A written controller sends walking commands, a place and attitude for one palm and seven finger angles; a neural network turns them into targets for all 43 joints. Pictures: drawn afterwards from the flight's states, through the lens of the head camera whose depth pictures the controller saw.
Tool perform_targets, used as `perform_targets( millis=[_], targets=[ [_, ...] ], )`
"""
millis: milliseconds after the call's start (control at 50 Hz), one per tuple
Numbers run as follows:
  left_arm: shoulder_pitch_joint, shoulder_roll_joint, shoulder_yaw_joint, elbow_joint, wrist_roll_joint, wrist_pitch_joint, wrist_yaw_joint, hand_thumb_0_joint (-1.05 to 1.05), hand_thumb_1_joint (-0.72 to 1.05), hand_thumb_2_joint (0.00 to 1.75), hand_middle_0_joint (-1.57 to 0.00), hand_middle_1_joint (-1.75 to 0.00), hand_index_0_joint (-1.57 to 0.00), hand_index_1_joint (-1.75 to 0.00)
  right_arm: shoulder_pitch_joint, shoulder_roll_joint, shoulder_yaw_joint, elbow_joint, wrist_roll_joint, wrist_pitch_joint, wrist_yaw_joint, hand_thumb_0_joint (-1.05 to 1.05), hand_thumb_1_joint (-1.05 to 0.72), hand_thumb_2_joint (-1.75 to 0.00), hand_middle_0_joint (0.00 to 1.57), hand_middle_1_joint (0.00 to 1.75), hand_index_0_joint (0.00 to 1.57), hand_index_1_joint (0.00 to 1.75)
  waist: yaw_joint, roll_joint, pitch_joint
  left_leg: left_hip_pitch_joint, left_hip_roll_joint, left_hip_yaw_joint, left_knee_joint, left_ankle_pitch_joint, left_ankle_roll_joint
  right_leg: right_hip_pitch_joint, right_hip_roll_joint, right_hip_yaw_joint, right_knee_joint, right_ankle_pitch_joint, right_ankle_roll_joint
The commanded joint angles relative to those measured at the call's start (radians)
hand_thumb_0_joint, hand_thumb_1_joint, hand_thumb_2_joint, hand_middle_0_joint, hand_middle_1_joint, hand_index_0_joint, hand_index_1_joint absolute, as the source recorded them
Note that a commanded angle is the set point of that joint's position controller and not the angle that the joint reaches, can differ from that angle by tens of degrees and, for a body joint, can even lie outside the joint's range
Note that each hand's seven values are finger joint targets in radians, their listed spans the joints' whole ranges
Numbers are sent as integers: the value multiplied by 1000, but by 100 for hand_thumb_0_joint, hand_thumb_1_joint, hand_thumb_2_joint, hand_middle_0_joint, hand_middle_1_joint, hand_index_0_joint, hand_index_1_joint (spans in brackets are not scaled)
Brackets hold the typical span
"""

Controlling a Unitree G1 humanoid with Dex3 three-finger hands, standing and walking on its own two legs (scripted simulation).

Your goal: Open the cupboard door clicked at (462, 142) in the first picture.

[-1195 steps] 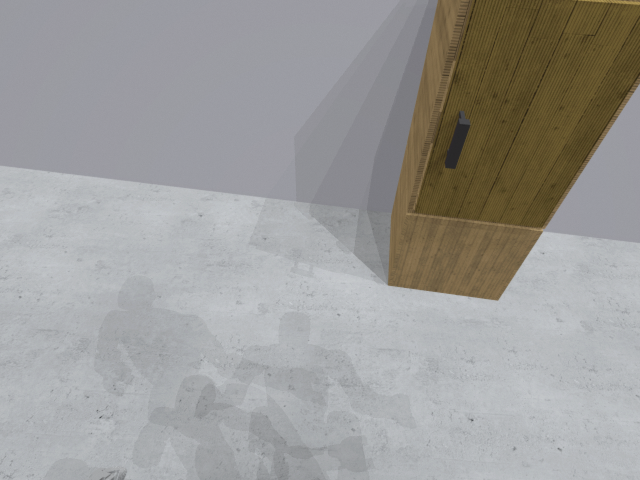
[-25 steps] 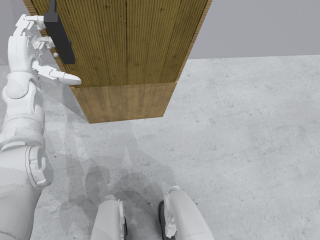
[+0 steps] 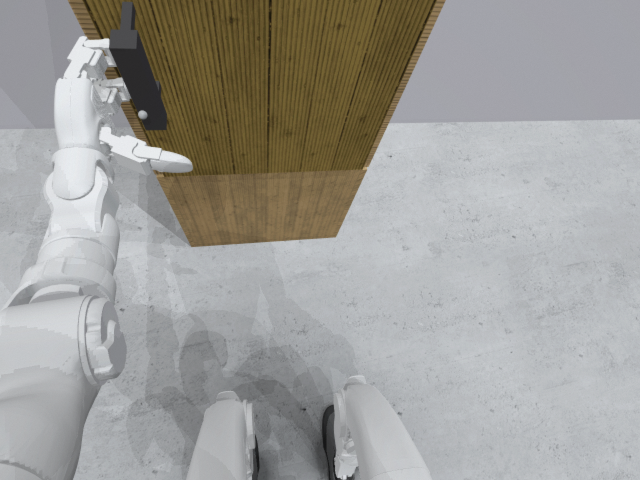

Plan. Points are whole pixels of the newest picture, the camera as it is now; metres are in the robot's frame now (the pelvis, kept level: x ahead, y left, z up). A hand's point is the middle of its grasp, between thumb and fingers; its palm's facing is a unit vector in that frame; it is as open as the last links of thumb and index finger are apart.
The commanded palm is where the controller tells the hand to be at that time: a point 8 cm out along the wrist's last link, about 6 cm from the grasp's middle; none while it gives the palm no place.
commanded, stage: slide the fingers in behind the handle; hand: left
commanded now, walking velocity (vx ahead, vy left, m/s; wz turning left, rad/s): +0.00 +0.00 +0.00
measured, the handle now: (143, 70) +0.58 +0.17 +0.06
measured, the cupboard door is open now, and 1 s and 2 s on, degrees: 0 0 28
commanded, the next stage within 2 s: close the thumb around the handle in 0.34 s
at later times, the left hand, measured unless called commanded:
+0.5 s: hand (146, 117) +0.53 +0.16 +0.04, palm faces +0.05 -1.00 -0.02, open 14.0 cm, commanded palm +0.51 +0.18 +0.05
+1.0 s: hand (159, 115) +0.53 +0.15 +0.05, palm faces +0.03 -1.00 -0.01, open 6.5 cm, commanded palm +0.51 +0.18 +0.05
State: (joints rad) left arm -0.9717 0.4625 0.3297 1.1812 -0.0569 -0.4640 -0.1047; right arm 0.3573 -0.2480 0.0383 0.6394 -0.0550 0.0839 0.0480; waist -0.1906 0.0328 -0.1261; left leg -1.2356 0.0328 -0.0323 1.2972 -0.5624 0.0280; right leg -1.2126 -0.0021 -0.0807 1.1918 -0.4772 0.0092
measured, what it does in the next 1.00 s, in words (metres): stands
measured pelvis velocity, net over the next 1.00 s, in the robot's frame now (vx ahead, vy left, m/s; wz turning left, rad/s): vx -0.01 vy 0.00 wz -0.01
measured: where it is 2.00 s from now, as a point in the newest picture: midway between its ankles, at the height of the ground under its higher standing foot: (293, 479)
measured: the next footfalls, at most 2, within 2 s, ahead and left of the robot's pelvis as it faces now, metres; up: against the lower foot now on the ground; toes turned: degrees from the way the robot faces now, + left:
none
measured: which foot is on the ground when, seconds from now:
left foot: down 0.00-1.00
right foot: down 0.00-1.00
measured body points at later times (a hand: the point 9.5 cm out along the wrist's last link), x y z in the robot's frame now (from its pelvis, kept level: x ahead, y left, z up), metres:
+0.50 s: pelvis +0.00 +0.00 +0.00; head +0.17 +0.03 +0.42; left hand +0.52 +0.22 +0.05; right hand +0.02 -0.26 -0.11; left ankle +0.01 +0.10 -0.62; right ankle +0.04 -0.13 -0.62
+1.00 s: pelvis -0.01 +0.00 +0.00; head +0.16 +0.02 +0.42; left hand +0.52 +0.21 +0.05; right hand +0.00 -0.26 -0.11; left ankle +0.01 +0.10 -0.62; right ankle +0.04 -0.13 -0.62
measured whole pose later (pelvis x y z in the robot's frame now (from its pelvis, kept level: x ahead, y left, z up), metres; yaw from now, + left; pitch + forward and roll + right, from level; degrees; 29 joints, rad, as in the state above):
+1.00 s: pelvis -0.01 +0.00 +0.00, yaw -1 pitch +28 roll -4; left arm -0.96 0.45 0.37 1.19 -0.04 -0.49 -0.12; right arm 0.35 -0.25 0.04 0.62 -0.05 0.09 0.04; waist -0.20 0.03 -0.13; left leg -1.22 0.04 -0.01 1.30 -0.56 0.03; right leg -1.22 0.01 -0.06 1.21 -0.47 0.01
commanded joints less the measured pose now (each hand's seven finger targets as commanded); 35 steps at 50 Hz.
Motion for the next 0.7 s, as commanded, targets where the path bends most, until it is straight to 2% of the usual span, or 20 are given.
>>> perform_targets(
  millis=[0, 60, 80, 100, 120, 140, 160, 220, 240, 300, 360, 400, 420, 440, 500, 520, 580, 600, 640, 680],
  targets=[
    [-498, 107, -28, -249, 1, -88, -28, 0, -50, 30, -30, -120, -30, -120, 202, -196, -76, -30, -3, -5, -15, 0, -90, -90, 20, 30, 20, 30, -62, 201, -592, 546, -3, -68, -143, 496, -20, 181, 44, 14, -111, 284, -37],
    [-476, 78, -45, -239, -1, -93, -25, 0, -50, 30, -30, -120, -30, -120, 192, -192, -76, -31, -1, -1, -13, 0, -90, -90, 20, 30, 20, 30, -64, 173, -561, 536, -3, -67, -149, 486, -19, 185, 46, 12, -117, 279, -37],
    [-497, 68, -59, -252, -3, -98, -26, 0, -50, 30, -30, -120, -30, -120, 197, -192, -75, -30, -2, -1, -14, 0, -90, -90, 20, 30, 20, 30, -70, 190, -562, 554, -2, -72, -150, 504, -19, 174, 46, 11, -113, 284, -39],
    [-498, 70, -55, -246, -1, -98, -23, 0, -50, 30, -30, -120, -30, -120, 193, -192, -77, -27, -1, -1, -14, 0, -90, -90, 20, 30, 20, 30, -68, 199, -556, 558, -2, -70, -148, 497, -21, 161, 45, 11, -116, 278, -37],
    [-499, 66, -57, -238, -3, -97, -22, 0, -50, 30, -30, -120, -30, -120, 190, -193, -76, -28, -2, -2, -13, 0, -90, -90, 20, 30, 20, 30, -71, 182, -551, 538, -5, -68, -147, 472, -19, 169, 44, 12, -117, 268, -36],
    [-492, 96, -34, -216, 2, -96, -18, 0, -50, 30, -30, -120, -30, -120, 191, -196, -76, -25, -2, -1, -15, 0, -90, -90, 20, 30, 20, 30, -68, 164, -533, 518, -5, -70, -151, 455, -18, 175, 45, 11, -117, 260, -37],
    [-497, 78, -52, -220, 3, -97, -19, 0, -50, 30, -30, -120, -30, -120, 188, -195, -75, -28, -1, -1, -15, 0, -90, -90, 20, 30, 20, 30, -76, 162, -531, 516, -6, -68, -151, 449, -16, 173, 45, 14, -120, 259, -36],
    [-484, 90, -35, -233, 1, -105, -19, 0, -50, 30, -30, -120, -30, -120, 192, -195, -77, -30, -4, -2, -15, 0, -90, -90, 20, 30, 20, 30, -61, 183, -575, 548, -6, -68, -146, 502, -19, 185, 44, 14, -112, 288, -38],
    [-488, 62, -57, -245, -3, -106, -23, 0, -50, 30, -30, -120, -30, -120, 187, -190, -76, -33, -4, -2, -13, 0, -90, -90, 20, 30, 20, 30, -65, 177, -581, 538, -9, -62, -143, 500, -17, 201, 44, 18, -115, 299, -36],
    [-482, 84, -39, -247, -5, -110, -26, 0, -50, 30, -30, -120, -30, -120, 189, -193, -78, -30, -3, 0, -15, 0, -90, -90, 20, 30, 20, 30, -57, 188, -584, 559, -5, -68, -145, 523, -21, 190, 44, 14, -110, 300, -38],
    [-453, 61, -51, -249, -9, -108, -28, 0, -50, 30, -30, -120, -30, -120, 184, -189, -80, -35, -1, 3, -13, 0, -90, -90, 20, 30, 20, 30, -56, 162, -577, 546, -7, -62, -148, 522, -19, 217, 45, 15, -116, 316, -36],
    [-462, 85, -37, -259, -6, -113, -25, 0, -50, 30, -30, -120, -30, -120, 184, -190, -78, -34, -1, 4, -14, 0, -90, -90, 20, 30, 20, 30, -50, 190, -588, 554, -7, -62, -147, 531, -21, 209, 44, 16, -110, 316, -37],
    [-462, 67, -46, -247, -7, -109, -25, 0, -50, 30, -30, -120, -30, -120, 183, -186, -78, -32, -2, 5, -13, 0, -90, -90, 20, 30, 20, 30, -56, 171, -572, 543, -8, -60, -146, 516, -18, 212, 46, 15, -115, 312, -36],
    [-453, 87, -29, -241, -6, -109, -22, 0, -44, 32, -30, -121, -30, -121, 184, -190, -79, -32, -1, 6, -14, 0, -90, -90, 20, 30, 20, 30, -52, 151, -560, 530, -7, -62, -151, 508, -19, 222, 46, 14, -115, 308, -36],
    [-445, 77, -37, -249, -2, -110, -20, 0, -28, 40, -32, -122, -32, -122, 185, -189, -78, -34, -1, 8, -14, 0, -90, -90, 20, 30, 20, 30, -47, 172, -576, 555, -5, -66, -153, 532, -22, 207, 44, 12, -111, 309, -37],
    [-422, 58, -42, -222, -4, -103, -18, 0, -22, 42, -32, -123, -32, -123, 182, -185, -80, -37, 0, 8, -12, 0, -90, -90, 20, 30, 20, 30, -49, 153, -551, 534, -7, -60, -152, 511, -19, 207, 46, 13, -117, 303, -35],
    [-403, 124, 20, -189, -1, -90, -1, 0, -5, 49, -33, -125, -33, -125, 185, -191, -74, -47, 0, 13, -15, 0, -90, -90, 20, 30, 20, 30, -36, 127, -521, 479, -10, -53, -157, 475, -14, 229, 45, 17, -111, 294, -36],
    [-409, 135, 28, -201, 5, -91, 6, 0, 0, 52, -34, -125, -34, -125, 183, -187, -71, -55, 0, 14, -14, 0, -90, -90, 20, 30, 20, 30, -28, 141, -537, 469, -14, -47, -155, 478, -14, 245, 43, 21, -107, 306, -34],
    [-389, 148, 46, -212, 12, -98, 19, 0, 12, 56, -34, -127, -34, -127, 178, -183, -71, -67, -2, 11, -11, 0, -90, -90, 20, 30, 20, 30, -19, 128, -550, 450, -16, -37, -151, 473, -13, 273, 43, 28, -105, 319, -33],
    [-383, 161, 48, -206, 24, -108, 22, 0, 23, 61, -35, -128, -35, -128, 177, -184, -69, -68, -2, 10, -10, 0, -90, -90, 20, 30, 20, 30, -24, 112, -533, 432, -14, -38, -149, 457, -10, 268, 44, 31, -101, 312, -33]
  ],
)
